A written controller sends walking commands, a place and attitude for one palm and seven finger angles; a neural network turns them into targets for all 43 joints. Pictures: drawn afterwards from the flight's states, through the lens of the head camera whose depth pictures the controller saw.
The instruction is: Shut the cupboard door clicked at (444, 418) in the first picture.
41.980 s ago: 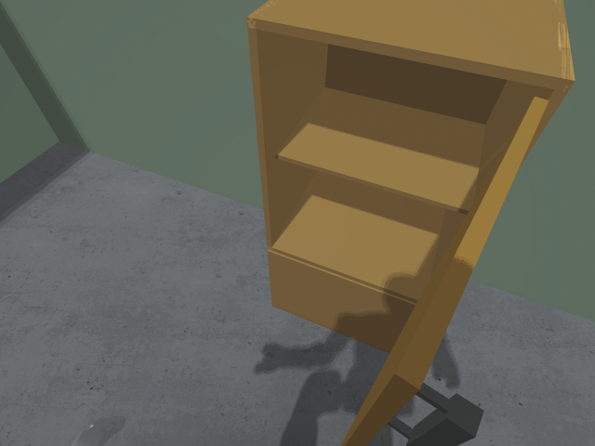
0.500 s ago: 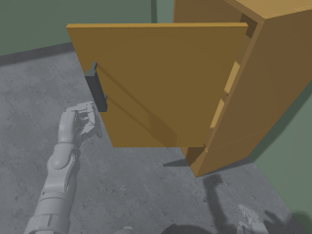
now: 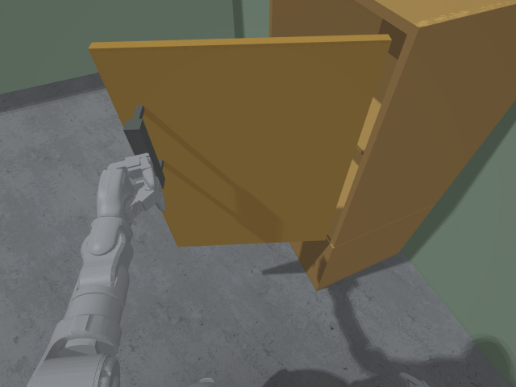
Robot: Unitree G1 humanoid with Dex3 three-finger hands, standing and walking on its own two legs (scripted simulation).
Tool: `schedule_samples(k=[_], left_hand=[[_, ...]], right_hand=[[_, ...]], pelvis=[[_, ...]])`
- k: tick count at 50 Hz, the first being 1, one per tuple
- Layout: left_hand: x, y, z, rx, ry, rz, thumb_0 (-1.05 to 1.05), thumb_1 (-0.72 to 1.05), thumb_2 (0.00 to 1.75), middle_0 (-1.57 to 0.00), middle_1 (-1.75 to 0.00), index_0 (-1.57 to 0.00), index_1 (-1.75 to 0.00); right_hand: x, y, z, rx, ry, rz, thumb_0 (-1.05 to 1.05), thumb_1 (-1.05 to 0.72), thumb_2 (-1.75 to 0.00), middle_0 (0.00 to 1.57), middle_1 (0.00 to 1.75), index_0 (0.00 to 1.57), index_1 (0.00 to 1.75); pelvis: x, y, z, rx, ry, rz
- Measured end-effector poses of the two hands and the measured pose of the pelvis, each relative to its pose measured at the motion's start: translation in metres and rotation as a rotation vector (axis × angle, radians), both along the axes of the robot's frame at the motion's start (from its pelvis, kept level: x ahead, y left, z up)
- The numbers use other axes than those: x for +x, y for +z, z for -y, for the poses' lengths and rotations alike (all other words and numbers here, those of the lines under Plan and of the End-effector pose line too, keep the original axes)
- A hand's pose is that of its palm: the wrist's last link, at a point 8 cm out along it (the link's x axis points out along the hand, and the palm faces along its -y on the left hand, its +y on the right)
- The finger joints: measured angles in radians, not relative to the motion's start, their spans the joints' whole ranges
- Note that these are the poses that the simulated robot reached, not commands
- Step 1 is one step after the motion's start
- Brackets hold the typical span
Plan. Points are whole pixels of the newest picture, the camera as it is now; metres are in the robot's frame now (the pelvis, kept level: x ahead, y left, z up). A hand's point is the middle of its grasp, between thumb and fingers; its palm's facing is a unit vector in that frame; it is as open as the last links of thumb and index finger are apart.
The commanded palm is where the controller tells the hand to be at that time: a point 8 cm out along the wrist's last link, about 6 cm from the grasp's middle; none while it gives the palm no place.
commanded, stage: bring the fist close to the handle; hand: left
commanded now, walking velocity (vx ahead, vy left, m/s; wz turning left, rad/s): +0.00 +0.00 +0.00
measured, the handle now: (148, 148) +0.50 +0.20 +0.08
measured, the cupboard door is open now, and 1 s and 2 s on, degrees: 69 58 47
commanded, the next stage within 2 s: push the door shut along its arc in 0.08 s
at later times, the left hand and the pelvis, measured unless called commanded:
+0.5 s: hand (153, 172) +0.42 +0.17 +0.10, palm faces -0.03 -1.00 -0.02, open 3.2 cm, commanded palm +0.41 +0.22 +0.09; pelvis -0.01 +0.01 -0.01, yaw +1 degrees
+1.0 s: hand (173, 146) +0.49 +0.15 +0.09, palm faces -0.15 -0.99 +0.01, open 3.1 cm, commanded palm +0.48 +0.20 +0.09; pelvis -0.01 +0.01 -0.02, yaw +0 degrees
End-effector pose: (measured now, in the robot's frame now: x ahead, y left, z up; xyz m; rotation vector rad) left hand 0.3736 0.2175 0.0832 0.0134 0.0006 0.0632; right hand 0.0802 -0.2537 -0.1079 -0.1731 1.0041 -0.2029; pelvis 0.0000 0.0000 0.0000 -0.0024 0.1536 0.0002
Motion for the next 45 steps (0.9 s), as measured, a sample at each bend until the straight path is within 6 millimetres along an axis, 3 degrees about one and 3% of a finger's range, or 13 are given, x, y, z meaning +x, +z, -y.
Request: schedule_samples(k=[9,13,17,21,25,35,45], left_hand=[[-0.009,0.013,-0.005,0.002,0.003,0.076,0.02,0.90,0.90,-1.30,-1.50,-1.30,-1.50],[-0.012,0.008,-0.008,-0.004,-0.007,0.040,0.02,0.90,0.90,-1.30,-1.50,-1.30,-1.50],[-0.004,-0.002,-0.013,0.000,-0.023,-0.023,0.02,0.90,0.90,-1.30,-1.50,-1.30,-1.50],[0.012,0.006,-0.011,0.006,-0.056,0.023,0.02,0.90,0.90,-1.30,-1.50,-1.30,-1.50],[0.030,0.016,-0.008,0.005,-0.090,0.053,0.03,0.90,0.92,-1.30,-1.50,-1.30,-1.50],[0.064,0.003,0.004,-0.016,-0.149,-0.020,0.02,0.90,0.92,-1.30,-1.50,-1.30,-1.50],[0.092,0.006,0.008,0.004,-0.191,-0.013,0.02,0.90,0.90,-1.30,-1.50,-1.30,-1.50]], right_hand=[[0.008,0.003,-0.001,-0.004,0.011,0.028,0.01,-0.90,-0.90,0.20,0.30,0.20,0.30],[0.015,0.006,-0.003,-0.004,0.021,0.047,0.01,-0.90,-0.90,0.20,0.30,0.20,0.30],[0.018,0.008,-0.003,-0.022,0.032,0.052,0.01,-0.90,-0.90,0.20,0.30,0.20,0.30],[0.014,0.006,-0.002,-0.044,0.033,0.039,0.01,-0.90,-0.90,0.20,0.30,0.20,0.30],[0.002,0.000,-0.001,-0.050,0.022,0.001,0.00,-0.90,-0.90,0.20,0.30,0.20,0.30],[-0.048,-0.012,-0.001,-0.044,-0.036,-0.135,0.00,-0.90,-0.90,0.21,0.30,0.20,0.30],[-0.087,-0.017,0.002,-0.047,-0.099,-0.243,0.00,-0.90,-0.90,0.21,0.30,0.20,0.30]], pelvis=[[-0.001,0.001,-0.001,-0.003,0.001,0.006],[-0.002,0.001,-0.001,-0.004,0.007,0.012],[-0.008,0.000,-0.001,-0.008,0.017,0.012],[-0.013,-0.003,-0.003,-0.015,0.022,-0.002],[-0.013,-0.006,-0.005,-0.017,0.023,-0.024],[-0.011,-0.011,-0.010,-0.019,0.010,-0.072],[-0.009,-0.017,-0.011,-0.024,-0.001,-0.117]])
